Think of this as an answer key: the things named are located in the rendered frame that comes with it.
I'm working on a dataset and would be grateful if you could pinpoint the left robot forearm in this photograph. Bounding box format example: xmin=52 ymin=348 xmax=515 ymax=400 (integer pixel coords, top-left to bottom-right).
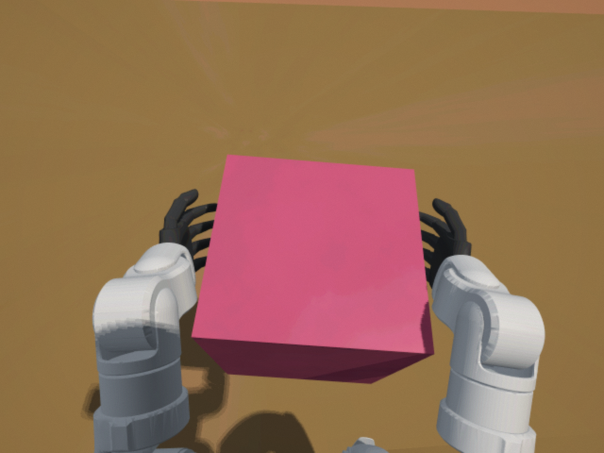
xmin=92 ymin=243 xmax=197 ymax=453

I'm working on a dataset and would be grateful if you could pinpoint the carton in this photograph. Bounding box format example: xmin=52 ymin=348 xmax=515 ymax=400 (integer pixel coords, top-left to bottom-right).
xmin=192 ymin=155 xmax=434 ymax=384

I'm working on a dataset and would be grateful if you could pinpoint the right robot forearm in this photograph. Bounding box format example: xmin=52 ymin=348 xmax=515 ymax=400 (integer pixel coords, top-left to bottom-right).
xmin=431 ymin=255 xmax=545 ymax=453

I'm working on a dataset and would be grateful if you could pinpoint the robot right shin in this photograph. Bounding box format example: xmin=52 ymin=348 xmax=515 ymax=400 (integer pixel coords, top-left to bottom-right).
xmin=351 ymin=437 xmax=375 ymax=448

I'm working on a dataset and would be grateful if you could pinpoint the right robot hand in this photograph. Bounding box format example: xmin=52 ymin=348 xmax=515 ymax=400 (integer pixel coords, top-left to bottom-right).
xmin=419 ymin=198 xmax=472 ymax=289

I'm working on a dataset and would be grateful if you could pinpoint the left robot hand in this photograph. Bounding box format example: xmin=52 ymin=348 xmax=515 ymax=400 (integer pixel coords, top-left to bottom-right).
xmin=159 ymin=189 xmax=217 ymax=272

